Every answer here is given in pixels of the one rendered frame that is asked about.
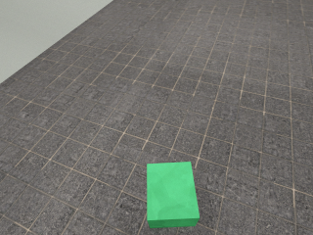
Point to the carton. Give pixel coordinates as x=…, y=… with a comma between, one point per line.
x=171, y=195

